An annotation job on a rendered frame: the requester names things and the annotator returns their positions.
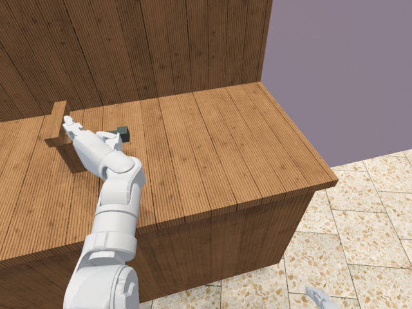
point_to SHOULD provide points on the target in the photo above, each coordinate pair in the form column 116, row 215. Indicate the tap lever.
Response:
column 124, row 133

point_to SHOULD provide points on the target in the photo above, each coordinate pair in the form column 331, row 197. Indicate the left robot upper arm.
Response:
column 103, row 287

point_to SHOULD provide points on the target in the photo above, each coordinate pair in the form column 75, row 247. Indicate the robot right hand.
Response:
column 321, row 298

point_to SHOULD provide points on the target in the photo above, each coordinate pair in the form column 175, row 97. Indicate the robot left hand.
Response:
column 91, row 147

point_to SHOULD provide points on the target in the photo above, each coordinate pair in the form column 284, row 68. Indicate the counter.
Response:
column 229, row 176

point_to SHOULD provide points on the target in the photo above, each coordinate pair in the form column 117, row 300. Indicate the robot left forearm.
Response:
column 112, row 240

